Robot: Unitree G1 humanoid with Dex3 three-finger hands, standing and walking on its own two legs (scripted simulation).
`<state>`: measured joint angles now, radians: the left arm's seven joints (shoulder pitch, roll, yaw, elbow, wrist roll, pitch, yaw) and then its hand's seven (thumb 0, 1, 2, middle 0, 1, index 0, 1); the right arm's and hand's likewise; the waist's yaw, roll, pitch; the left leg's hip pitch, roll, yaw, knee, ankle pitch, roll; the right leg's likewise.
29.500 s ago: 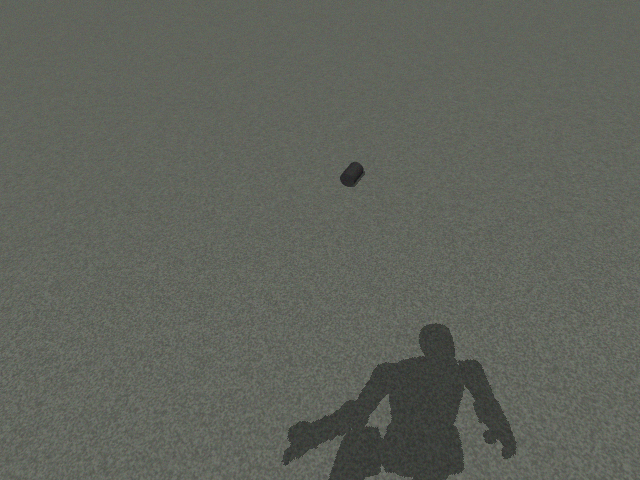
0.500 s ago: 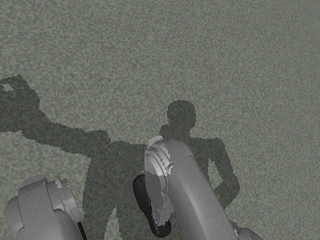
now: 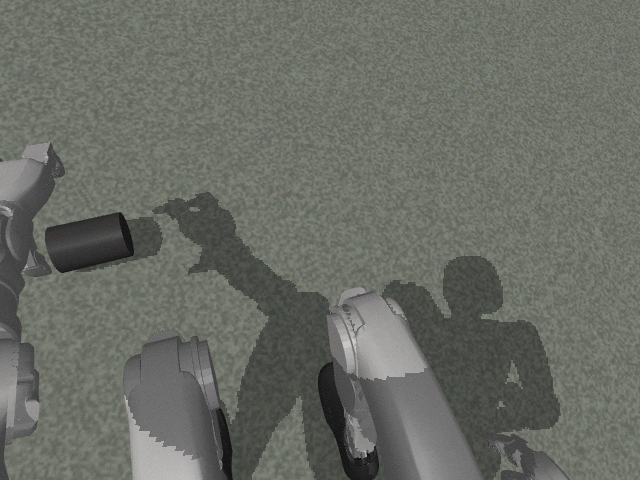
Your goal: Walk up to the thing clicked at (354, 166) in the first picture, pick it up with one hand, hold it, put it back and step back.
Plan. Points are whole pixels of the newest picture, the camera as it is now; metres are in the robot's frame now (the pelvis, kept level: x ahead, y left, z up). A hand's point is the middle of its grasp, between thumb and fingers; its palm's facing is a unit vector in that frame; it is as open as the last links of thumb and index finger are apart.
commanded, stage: withdraw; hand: left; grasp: from above
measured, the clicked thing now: (92, 241) +0.53 +0.29 -0.34
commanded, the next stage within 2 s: home in 0.18 s
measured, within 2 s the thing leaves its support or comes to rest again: neither
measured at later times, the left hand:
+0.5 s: hand (44, 206) +0.52 +0.29 -0.15, palm faces -0.31 -0.07 -0.95, open 12.9 cm
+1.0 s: hand out of the picture +0.32 +0.25 +0.05, palm faces -0.16 -0.75 -0.64, open 7.5 cm
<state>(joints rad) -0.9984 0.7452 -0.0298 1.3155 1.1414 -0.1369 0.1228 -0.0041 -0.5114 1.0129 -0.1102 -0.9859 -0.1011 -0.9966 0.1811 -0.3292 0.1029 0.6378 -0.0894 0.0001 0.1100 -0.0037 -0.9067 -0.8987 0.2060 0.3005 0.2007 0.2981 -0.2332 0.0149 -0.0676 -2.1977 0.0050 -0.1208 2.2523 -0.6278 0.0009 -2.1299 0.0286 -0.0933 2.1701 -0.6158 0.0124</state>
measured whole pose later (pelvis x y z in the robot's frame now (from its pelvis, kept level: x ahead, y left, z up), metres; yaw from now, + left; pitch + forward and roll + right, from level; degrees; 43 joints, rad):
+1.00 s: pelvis +0.02 +0.00 +0.15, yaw +5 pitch +29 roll -5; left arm -0.20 0.39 0.02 0.46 0.40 0.16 0.07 0.00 0.84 0.90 -0.22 -0.32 -0.22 -0.32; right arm 0.11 -0.28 -0.01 0.59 0.02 -0.03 0.00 0.00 -0.91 -0.89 0.20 0.30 0.20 0.30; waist -0.06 0.03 -0.21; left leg -1.66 0.00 -0.08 1.77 -0.61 0.00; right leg -1.61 0.01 -0.06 1.72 -0.61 0.01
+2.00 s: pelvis +0.10 +0.00 +0.34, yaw +8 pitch +9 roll -2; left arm 0.50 0.22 0.03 -0.10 -0.04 0.45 0.02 0.01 0.90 0.90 -0.20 -0.30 -0.21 -0.30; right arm 0.28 -0.22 0.05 0.52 0.00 -0.24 -0.18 0.01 -0.90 -0.89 0.21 0.30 0.20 0.30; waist -0.03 0.04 -0.16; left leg -0.68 0.01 -0.07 0.99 -0.48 -0.01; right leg -0.62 0.02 -0.05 0.93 -0.47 0.00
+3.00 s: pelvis +0.10 +0.00 +0.34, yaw +8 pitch +10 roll -2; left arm 0.50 0.23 0.03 -0.11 -0.05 0.44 0.02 0.01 0.90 0.90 -0.20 -0.30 -0.21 -0.30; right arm 0.30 -0.22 0.04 0.55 0.00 -0.24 -0.19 0.01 -0.90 -0.89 0.21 0.30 0.20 0.30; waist -0.04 0.05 -0.17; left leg -0.68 0.02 -0.06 1.00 -0.49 -0.01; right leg -0.63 0.02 -0.04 0.94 -0.48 0.00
